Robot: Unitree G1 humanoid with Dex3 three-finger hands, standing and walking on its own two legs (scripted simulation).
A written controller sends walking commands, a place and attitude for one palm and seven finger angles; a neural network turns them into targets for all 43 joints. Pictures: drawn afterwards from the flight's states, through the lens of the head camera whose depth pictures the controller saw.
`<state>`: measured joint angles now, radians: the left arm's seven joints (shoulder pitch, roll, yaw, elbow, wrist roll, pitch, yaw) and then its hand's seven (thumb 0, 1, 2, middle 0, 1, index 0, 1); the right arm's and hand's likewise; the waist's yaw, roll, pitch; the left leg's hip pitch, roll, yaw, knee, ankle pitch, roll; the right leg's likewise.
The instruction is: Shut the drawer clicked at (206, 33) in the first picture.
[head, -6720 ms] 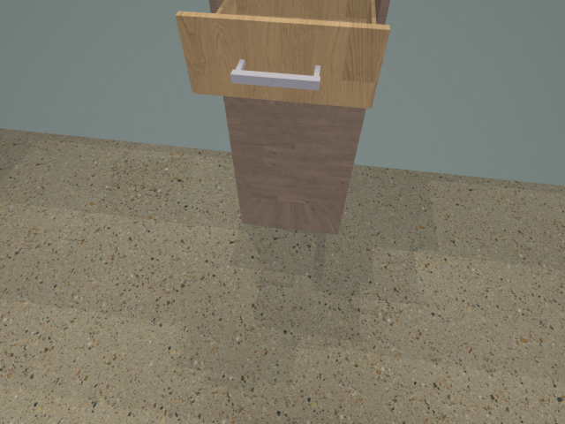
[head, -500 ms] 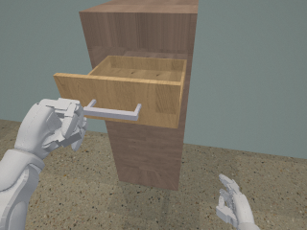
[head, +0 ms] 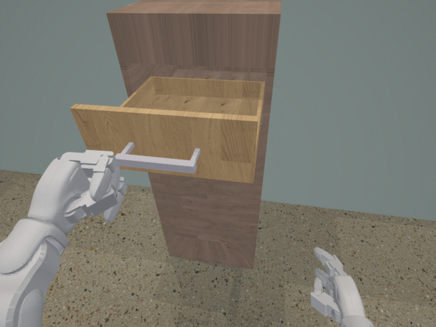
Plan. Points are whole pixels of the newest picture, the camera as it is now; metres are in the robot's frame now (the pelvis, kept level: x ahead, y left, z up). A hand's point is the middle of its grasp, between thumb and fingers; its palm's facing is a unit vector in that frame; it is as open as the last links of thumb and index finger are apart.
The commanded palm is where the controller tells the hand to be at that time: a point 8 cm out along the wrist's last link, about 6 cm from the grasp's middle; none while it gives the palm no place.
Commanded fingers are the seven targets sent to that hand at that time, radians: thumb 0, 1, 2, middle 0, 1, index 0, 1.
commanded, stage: bring the fist close to the handle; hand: left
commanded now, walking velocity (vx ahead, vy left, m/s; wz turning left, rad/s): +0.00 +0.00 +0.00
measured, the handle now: (158, 156) +0.38 +0.19 +0.15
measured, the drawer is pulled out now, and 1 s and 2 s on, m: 0.27 0.27 0.26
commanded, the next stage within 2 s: push the drawer shut in 1.32 s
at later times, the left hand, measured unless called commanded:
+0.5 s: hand (150, 202) +0.24 +0.15 +0.18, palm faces -0.05 -1.00 -0.07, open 3.3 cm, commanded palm +0.21 +0.20 +0.19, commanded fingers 0.00 0.90 0.90 -1.40 -1.60 -1.40 -1.60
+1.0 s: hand (161, 197) +0.29 +0.15 +0.14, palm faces -0.02 -1.00 -0.04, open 3.3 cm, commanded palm +0.25 +0.20 +0.15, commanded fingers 0.00 0.90 0.90 -1.40 -1.60 -1.40 -1.60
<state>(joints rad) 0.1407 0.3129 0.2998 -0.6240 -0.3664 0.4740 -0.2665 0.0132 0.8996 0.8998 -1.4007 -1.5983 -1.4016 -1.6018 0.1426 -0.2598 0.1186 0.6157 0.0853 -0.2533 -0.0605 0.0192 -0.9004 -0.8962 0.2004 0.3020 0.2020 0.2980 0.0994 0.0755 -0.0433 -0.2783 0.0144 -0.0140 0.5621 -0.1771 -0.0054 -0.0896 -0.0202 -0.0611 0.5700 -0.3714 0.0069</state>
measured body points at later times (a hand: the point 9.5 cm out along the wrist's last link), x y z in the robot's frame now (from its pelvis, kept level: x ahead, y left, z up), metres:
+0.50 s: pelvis +0.01 -0.01 +0.00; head -0.03 -0.03 +0.45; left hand +0.24 +0.20 +0.18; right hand +0.21 -0.22 -0.06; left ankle +0.09 +0.12 -0.73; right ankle -0.03 -0.12 -0.73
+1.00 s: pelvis +0.03 -0.03 +0.00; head +0.01 -0.05 +0.45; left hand +0.28 +0.21 +0.15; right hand +0.21 -0.26 -0.07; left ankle +0.09 +0.12 -0.73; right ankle -0.03 -0.12 -0.73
